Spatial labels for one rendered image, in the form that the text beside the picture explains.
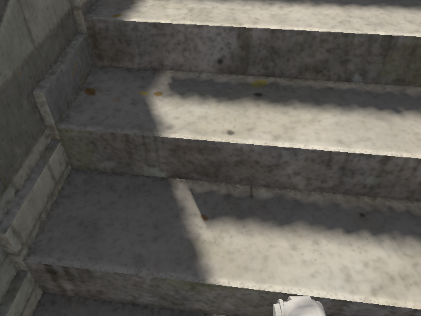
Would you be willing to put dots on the robot right thigh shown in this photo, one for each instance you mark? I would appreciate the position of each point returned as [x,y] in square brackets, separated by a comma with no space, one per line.
[298,306]

